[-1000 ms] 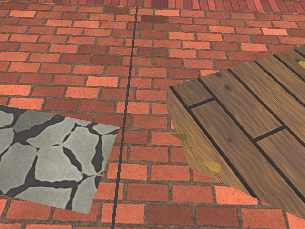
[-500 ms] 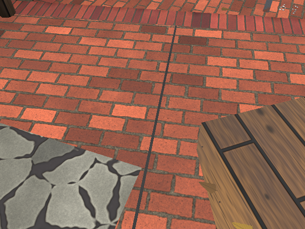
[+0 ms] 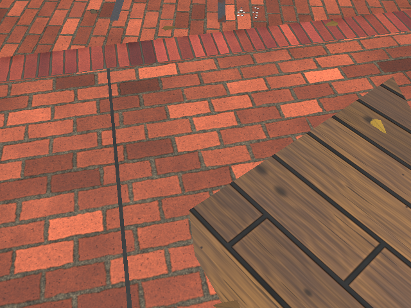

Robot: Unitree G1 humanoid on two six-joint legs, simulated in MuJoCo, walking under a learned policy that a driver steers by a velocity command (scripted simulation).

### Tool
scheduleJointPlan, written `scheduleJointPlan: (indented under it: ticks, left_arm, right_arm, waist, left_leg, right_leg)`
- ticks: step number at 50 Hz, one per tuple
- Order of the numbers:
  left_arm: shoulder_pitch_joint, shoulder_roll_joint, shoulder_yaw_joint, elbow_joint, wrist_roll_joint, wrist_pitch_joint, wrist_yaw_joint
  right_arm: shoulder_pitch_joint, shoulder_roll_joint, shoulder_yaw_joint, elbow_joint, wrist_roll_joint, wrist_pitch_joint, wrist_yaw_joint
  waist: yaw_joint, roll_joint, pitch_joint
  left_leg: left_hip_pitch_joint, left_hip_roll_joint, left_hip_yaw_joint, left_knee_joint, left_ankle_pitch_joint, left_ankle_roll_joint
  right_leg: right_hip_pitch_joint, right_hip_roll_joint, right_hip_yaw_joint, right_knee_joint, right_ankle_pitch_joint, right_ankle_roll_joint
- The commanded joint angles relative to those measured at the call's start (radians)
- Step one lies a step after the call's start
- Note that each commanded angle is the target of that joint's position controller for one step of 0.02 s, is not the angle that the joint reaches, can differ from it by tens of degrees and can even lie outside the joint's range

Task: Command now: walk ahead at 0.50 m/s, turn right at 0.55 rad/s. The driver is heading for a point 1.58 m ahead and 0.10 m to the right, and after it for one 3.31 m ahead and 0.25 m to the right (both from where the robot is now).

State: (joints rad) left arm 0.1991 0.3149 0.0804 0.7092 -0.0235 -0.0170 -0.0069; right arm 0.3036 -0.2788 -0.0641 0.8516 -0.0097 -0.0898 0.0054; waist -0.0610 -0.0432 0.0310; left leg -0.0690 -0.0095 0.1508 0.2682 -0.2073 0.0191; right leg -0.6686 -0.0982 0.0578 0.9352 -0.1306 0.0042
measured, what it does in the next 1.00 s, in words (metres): walks ahead: right foot, then left foot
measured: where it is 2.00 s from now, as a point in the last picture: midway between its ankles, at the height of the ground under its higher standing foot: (246, 275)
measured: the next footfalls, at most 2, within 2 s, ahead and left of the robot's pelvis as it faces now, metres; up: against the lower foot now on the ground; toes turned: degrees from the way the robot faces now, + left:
right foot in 0.22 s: +0.27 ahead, -0.16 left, +0.00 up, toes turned -11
left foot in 0.76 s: +0.63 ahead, -0.03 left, +0.00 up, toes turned -7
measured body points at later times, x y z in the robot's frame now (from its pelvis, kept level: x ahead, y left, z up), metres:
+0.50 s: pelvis +0.26 -0.09 +0.00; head +0.28 -0.12 +0.45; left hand +0.40 +0.16 -0.10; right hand +0.36 -0.40 -0.10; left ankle +0.45 +0.06 -0.67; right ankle +0.23 -0.15 -0.75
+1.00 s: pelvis +0.51 -0.10 -0.01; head +0.56 -0.10 +0.44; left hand +0.68 +0.17 -0.11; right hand +0.65 -0.39 -0.11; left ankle +0.59 -0.03 -0.75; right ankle +0.55 -0.27 -0.69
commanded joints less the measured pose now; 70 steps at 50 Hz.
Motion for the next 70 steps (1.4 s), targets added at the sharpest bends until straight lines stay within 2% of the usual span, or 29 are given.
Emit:
scheduleJointPlan:
  ticks: [1,7,9,10,11,12,13,14,16,20,27,33,37,38,39,40,41,43,45,49,54,58,59,60,61,62,63,65,70]
  left_arm:
    - [-0.058,0.006,-0.010,-0.084,0.002,-0.013,-0.021]
    - [-0.168,0.036,-0.003,-0.152,0.004,-0.004,-0.048]
    - [-0.070,0.083,0.023,-0.139,0.008,0.002,-0.046]
    - [0.086,0.128,0.052,-0.096,0.005,0.006,-0.038]
    - [0.266,0.208,0.089,-0.047,-0.003,0.017,-0.018]
    - [0.216,0.324,0.098,-0.060,-0.014,0.008,-0.011]
    - [0.233,0.242,0.071,-0.098,-0.005,-0.013,-0.019]
    - [0.200,0.184,0.051,-0.084,0.005,-0.032,-0.025]
    - [0.078,0.131,0.033,-0.095,0.008,-0.042,-0.022]
    - [0.025,0.088,0.013,-0.096,0.025,-0.056,-0.006]
    - [0.109,0.115,0.008,-0.011,0.029,-0.070,0.011]
    - [0.146,0.118,0.009,0.057,0.033,-0.050,0.017]
    - [0.084,0.152,0.013,0.032,0.030,-0.016,0.048]
    - [0.083,0.141,0.004,0.015,0.037,-0.019,0.054]
    - [0.227,0.028,-0.027,-0.010,0.074,-0.037,0.039]
    - [0.233,0.080,-0.031,0.003,0.054,-0.055,0.021]
    - [0.135,0.142,-0.015,-0.019,0.014,-0.061,0.011]
    - [0.019,0.129,-0.017,-0.052,0.021,-0.047,0.023]
    - [0.050,0.114,-0.013,-0.060,0.029,-0.017,0.033]
    - [0.092,0.067,-0.026,-0.038,0.040,-0.004,0.052]
    - [-0.008,0.071,-0.020,-0.063,0.029,0.005,0.043]
    - [0.001,0.081,-0.006,-0.066,0.023,-0.024,0.028]
    - [0.026,0.099,0.003,-0.058,0.026,-0.031,0.028]
    - [0.040,0.171,0.020,-0.069,0.044,-0.030,0.036]
    - [0.013,0.232,0.037,-0.061,0.077,-0.014,0.036]
    - [0.001,0.176,0.026,-0.081,0.076,-0.015,0.036]
    - [-0.028,0.125,0.013,-0.092,0.067,-0.015,0.040]
    - [-0.069,0.091,0.003,-0.093,0.038,-0.010,0.042]
    - [-0.037,0.097,0.004,-0.065,0.038,0.011,0.045]
  right_arm:
    - [-0.081,-0.163,-0.038,-0.069,0.007,-0.012,-0.010]
    - [-0.029,-0.220,-0.060,-0.032,0.038,0.020,-0.012]
    - [-0.039,-0.249,-0.069,-0.035,0.048,0.034,-0.016]
    - [-0.051,-0.238,-0.064,-0.039,0.051,0.041,-0.018]
    - [-0.030,-0.193,-0.045,-0.053,0.024,0.038,-0.022]
    - [0.050,-0.045,0.003,-0.119,-0.020,0.015,-0.010]
    - [-0.044,-0.123,-0.006,-0.124,0.018,-0.022,0.001]
    - [-0.138,-0.177,-0.020,-0.155,0.056,-0.041,0.007]
    - [-0.135,-0.164,-0.019,-0.138,0.017,-0.053,-0.005]
    - [-0.067,-0.129,-0.018,-0.099,0.005,-0.008,0.003]
    - [-0.253,-0.078,0.007,-0.138,0.026,-0.003,0.020]
    - [-0.342,-0.067,0.016,-0.189,0.024,-0.012,0.060]
    - [-0.088,-0.159,-0.029,-0.149,0.008,-0.016,0.068]
    - [0.028,-0.212,-0.047,-0.139,0.004,-0.014,0.054]
    - [0.039,-0.305,-0.058,-0.157,-0.004,-0.006,0.043]
    - [0.066,-0.232,-0.043,-0.174,0.000,0.003,0.037]
    - [0.011,-0.202,-0.038,-0.198,0.008,0.018,0.029]
    - [-0.093,-0.159,-0.026,-0.219,0.024,0.043,0.013]
    - [-0.132,-0.164,-0.028,-0.234,0.008,0.058,0.006]
    - [-0.150,-0.200,-0.047,-0.243,0.009,0.073,-0.008]
    - [-0.164,-0.197,-0.051,-0.257,0.023,0.117,-0.031]
    - [-0.168,-0.178,-0.047,-0.267,0.028,0.130,-0.033]
    - [-0.160,-0.157,-0.041,-0.267,0.033,0.132,-0.034]
    - [-0.110,-0.103,-0.025,-0.269,0.023,0.131,-0.032]
    - [-0.097,-0.097,-0.025,-0.306,0.026,0.122,-0.029]
    - [-0.074,-0.183,-0.049,-0.286,0.009,0.112,-0.027]
    - [-0.069,-0.217,-0.066,-0.262,0.023,0.117,-0.026]
    - [-0.059,-0.178,-0.061,-0.235,0.021,0.141,-0.037]
    - [-0.130,-0.084,-0.024,-0.267,0.024,0.142,-0.030]
  waist:
    - [0.013,0.101,0.026]
    - [0.007,0.102,0.054]
    - [0.080,0.127,-0.028]
    - [0.167,0.106,-0.108]
    - [0.237,0.010,-0.202]
    - [0.102,-0.265,-0.269]
    - [0.176,-0.131,-0.382]
    - [0.183,-0.071,-0.234]
    - [0.097,0.019,-0.109]
    - [0.038,-0.004,-0.083]
    - [0.123,-0.010,0.017]
    - [0.150,0.020,0.065]
    - [0.010,-0.040,-0.127]
    - [-0.050,0.019,-0.213]
    - [0.050,0.299,-0.359]
    - [-0.006,0.234,-0.546]
    - [-0.034,0.140,-0.463]
    - [0.012,0.003,-0.206]
    - [0.076,0.059,-0.124]
    - [0.094,0.118,-0.178]
    - [0.063,0.170,-0.173]
    - [0.080,0.212,-0.151]
    - [0.090,0.198,-0.146]
    - [0.063,0.050,-0.179]
    - [0.018,-0.251,-0.119]
    - [0.042,-0.202,-0.130]
    - [0.040,-0.117,-0.121]
    - [0.038,-0.068,-0.093]
    - [0.076,-0.131,-0.115]
  left_leg:
    - [-0.003,0.271,-0.088,-0.145,0.245,0.150]
    - [0.134,0.311,0.008,-0.055,0.426,0.106]
    - [0.146,0.297,0.051,0.147,0.757,0.082]
    - [0.075,0.261,0.085,0.353,0.805,0.053]
    - [-0.166,0.218,0.088,0.658,0.535,0.005]
    - [-0.609,0.016,0.005,1.003,-0.360,-0.057]
    - [-0.707,0.004,-0.228,1.110,-0.400,-0.041]
    - [-0.785,0.048,-0.227,1.094,-0.292,-0.018]
    - [-0.675,0.120,-0.231,0.924,-0.144,-0.011]
    - [-0.541,0.149,-0.202,0.782,-0.011,-0.053]
    - [-0.555,0.120,-0.167,0.410,0.394,-0.045]
    - [-0.625,0.059,-0.157,0.262,0.305,0.014]
    - [-0.296,-0.069,-0.065,0.225,0.220,0.074]
    - [-0.040,0.023,-0.191,0.206,0.474,0.132]
    - [0.359,0.319,-0.593,0.312,0.914,0.329]
    - [0.508,0.400,-0.838,0.231,0.853,0.430]
    - [0.414,0.347,-0.705,0.202,0.736,0.375]
    - [0.087,0.262,-0.554,0.126,0.583,0.303]
    - [-0.147,0.202,-0.510,0.055,0.485,0.284]
    - [-0.247,0.155,-0.439,0.076,0.587,0.262]
    - [-0.283,0.108,-0.501,0.075,0.137,0.190]
    - [-0.222,0.098,-0.595,0.160,0.129,0.149]
    - [-0.243,0.065,-0.587,0.209,0.090,0.113]
    - [-0.325,-0.005,-0.499,0.380,-0.154,0.056]
    - [-0.526,-0.153,-0.300,0.557,-0.409,0.002]
    - [-0.557,-0.081,-0.302,0.783,-0.423,-0.039]
    - [-0.553,-0.063,-0.302,0.872,-0.360,-0.054]
    - [-0.557,-0.050,-0.286,0.946,-0.270,-0.091]
    - [-0.453,-0.030,-0.213,0.707,-0.234,-0.119]
  right_leg:
    - [0.002,-0.020,-0.014,-0.146,0.129,-0.005]
    - [0.056,0.025,-0.097,-0.297,0.021,-0.071]
    - [0.230,0.101,-0.158,-0.313,-0.067,-0.117]
    - [0.451,0.151,-0.176,-0.370,-0.020,-0.152]
    - [0.766,0.084,-0.023,-0.387,-0.017,-0.204]
    - [1.038,-0.171,0.553,-0.500,-0.219,-0.381]
    - [1.062,-0.236,0.774,-0.649,-0.366,-0.415]
    - [0.970,-0.214,0.638,-0.671,-0.288,-0.361]
    - [0.704,-0.130,0.424,-0.667,-0.076,-0.300]
    - [0.523,-0.081,0.233,-0.733,0.210,-0.292]
    - [0.526,-0.045,0.037,-0.805,0.159,-0.203]
    - [0.736,-0.110,-0.041,-0.716,0.394,-0.178]
    - [0.754,-0.059,-0.097,-0.300,0.931,-0.096]
    - [0.577,-0.014,-0.119,-0.042,0.703,-0.044]
    - [0.176,0.166,-0.116,0.370,-0.281,0.044]
    - [0.039,0.217,0.061,0.560,-0.534,0.065]
    - [-0.005,0.141,0.108,0.551,-0.460,0.049]
    - [-0.022,0.079,0.055,0.408,-0.372,0.048]
    - [0.101,0.064,0.044,0.266,-0.336,0.055]
    - [0.204,0.093,0.014,0.022,-0.236,0.096]
    - [0.256,0.121,0.034,-0.156,-0.111,0.094]
    - [0.345,0.133,0.037,-0.423,-0.073,0.057]
    - [0.424,0.093,0.049,-0.540,0.008,0.032]
    - [0.534,-0.113,0.215,-0.587,0.064,-0.044]
    - [0.543,-0.279,0.458,-0.633,0.237,-0.206]
    - [0.534,-0.323,0.497,-0.630,0.263,-0.274]
    - [0.515,-0.269,0.384,-0.605,0.257,-0.246]
    - [0.505,-0.173,0.242,-0.581,0.244,-0.193]
    - [0.553,-0.125,0.115,-0.569,0.331,-0.212]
